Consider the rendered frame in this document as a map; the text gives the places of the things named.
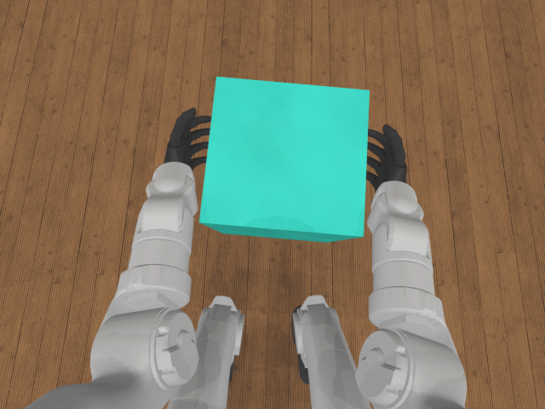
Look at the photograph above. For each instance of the robot right hand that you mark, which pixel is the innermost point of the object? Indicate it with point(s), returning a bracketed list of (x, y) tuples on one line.
[(392, 166)]

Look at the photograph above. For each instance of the robot left hand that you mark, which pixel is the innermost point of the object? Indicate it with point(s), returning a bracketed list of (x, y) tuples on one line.
[(179, 148)]

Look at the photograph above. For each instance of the left robot foot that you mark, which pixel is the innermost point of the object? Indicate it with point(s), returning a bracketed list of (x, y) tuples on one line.
[(231, 370)]

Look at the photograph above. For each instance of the robot foot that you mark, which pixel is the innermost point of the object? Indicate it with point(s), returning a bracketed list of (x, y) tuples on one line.
[(302, 370), (231, 370)]

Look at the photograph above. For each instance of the right robot foot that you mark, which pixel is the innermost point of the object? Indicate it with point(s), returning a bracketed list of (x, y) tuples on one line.
[(302, 370)]

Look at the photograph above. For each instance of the robot left forearm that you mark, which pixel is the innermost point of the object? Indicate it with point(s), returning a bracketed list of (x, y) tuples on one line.
[(157, 275)]

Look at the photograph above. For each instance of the carton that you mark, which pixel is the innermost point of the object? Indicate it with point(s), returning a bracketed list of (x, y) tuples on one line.
[(286, 161)]

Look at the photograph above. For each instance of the robot left upper arm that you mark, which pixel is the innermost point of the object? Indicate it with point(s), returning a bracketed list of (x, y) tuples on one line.
[(138, 361)]

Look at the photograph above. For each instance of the robot right upper arm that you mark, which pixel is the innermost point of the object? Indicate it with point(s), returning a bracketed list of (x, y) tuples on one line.
[(401, 370)]

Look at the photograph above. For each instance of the robot right forearm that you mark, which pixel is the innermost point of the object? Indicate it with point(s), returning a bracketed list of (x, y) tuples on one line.
[(403, 291)]

